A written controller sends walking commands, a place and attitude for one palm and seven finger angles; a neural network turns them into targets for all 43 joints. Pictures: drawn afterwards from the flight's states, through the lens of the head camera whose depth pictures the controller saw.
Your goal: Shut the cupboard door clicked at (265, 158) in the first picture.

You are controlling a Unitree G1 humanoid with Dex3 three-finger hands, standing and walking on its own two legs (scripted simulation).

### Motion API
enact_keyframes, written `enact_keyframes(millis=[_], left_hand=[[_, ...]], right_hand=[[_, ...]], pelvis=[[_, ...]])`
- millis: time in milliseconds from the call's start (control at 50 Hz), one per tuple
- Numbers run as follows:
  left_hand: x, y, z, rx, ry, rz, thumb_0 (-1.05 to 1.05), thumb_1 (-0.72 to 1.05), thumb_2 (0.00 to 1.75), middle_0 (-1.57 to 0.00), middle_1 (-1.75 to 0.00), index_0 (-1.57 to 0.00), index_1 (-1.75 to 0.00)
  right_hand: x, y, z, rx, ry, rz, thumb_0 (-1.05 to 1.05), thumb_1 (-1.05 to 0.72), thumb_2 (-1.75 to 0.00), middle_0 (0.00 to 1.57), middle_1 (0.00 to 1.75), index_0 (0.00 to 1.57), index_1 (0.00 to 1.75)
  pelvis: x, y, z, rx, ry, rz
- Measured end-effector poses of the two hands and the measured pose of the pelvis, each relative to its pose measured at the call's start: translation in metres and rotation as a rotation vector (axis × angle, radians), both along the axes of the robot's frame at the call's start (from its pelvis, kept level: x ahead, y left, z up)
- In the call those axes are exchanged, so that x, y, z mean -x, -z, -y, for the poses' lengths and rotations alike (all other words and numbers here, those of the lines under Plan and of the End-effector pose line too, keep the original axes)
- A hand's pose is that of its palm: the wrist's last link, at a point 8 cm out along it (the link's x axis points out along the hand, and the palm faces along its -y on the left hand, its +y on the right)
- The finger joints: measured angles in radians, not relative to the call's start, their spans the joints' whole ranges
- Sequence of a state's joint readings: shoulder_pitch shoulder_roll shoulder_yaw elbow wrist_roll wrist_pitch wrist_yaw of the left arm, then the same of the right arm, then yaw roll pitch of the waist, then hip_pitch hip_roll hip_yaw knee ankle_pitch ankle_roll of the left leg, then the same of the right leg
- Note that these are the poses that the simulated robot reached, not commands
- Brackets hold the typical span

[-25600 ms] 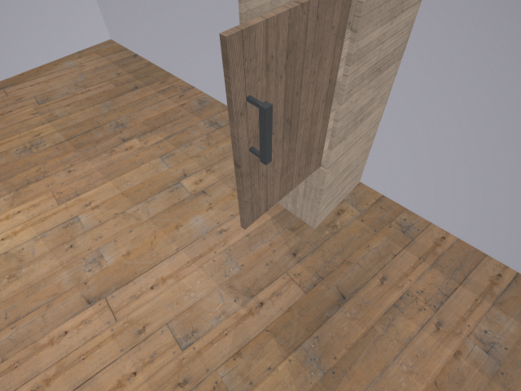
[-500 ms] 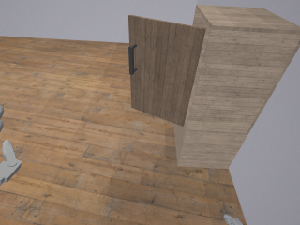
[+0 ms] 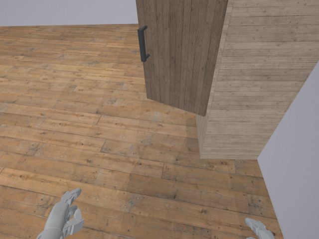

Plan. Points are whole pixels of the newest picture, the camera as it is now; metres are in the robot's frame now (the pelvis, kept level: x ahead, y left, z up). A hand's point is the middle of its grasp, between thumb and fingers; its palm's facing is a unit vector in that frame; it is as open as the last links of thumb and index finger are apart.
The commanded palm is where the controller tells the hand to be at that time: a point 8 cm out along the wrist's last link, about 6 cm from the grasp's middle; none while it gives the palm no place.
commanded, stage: let the arm hang, fingers relaxed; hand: left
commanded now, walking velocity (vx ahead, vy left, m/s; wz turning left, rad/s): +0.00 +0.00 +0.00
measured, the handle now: (144, 44) +0.94 +0.12 +0.05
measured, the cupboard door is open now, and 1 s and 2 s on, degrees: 65 65 65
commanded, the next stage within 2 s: look to check the result in 0.92 s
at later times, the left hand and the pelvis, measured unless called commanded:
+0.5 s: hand out of the picture -0.05 +0.18 -0.16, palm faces +0.02 -0.98 -0.22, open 7.3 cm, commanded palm none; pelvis +0.00 +0.00 +0.02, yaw +0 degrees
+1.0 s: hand out of the picture -0.02 +0.16 -0.16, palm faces +0.03 -0.99 -0.15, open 7.4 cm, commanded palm none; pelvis +0.00 +0.01 +0.02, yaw -1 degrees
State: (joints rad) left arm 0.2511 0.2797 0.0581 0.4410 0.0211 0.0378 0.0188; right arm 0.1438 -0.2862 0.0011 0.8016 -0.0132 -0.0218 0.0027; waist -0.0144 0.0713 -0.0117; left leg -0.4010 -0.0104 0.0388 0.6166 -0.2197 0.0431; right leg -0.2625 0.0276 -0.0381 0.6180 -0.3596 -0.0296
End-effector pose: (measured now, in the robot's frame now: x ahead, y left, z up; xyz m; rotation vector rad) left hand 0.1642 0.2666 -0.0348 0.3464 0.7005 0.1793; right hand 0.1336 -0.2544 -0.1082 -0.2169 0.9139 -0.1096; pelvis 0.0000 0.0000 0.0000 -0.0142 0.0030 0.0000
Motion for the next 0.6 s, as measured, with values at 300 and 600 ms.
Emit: enact_keyframes(millis=[300,600], left_hand=[[0.182,0.098,0.038,0.190,-0.187,-0.670,-0.02,0.97,0.90,-0.20,-0.29,-0.21,-0.30],[0.210,0.092,0.049,0.204,-0.206,-0.752,0.01,0.91,0.90,-0.19,-0.29,-0.20,-0.30]], right_hand=[[0.139,0.012,-0.007,0.012,0.104,-0.477,0.01,-0.91,-0.89,0.19,0.30,0.20,0.29],[0.167,0.027,-0.054,-0.105,0.141,-0.533,0.01,-0.90,-0.89,0.20,0.30,0.20,0.29]], pelvis=[[0.003,-0.014,0.010,0.013,-0.014,0.026],[0.001,-0.017,-0.002,-0.001,0.008,0.035]])
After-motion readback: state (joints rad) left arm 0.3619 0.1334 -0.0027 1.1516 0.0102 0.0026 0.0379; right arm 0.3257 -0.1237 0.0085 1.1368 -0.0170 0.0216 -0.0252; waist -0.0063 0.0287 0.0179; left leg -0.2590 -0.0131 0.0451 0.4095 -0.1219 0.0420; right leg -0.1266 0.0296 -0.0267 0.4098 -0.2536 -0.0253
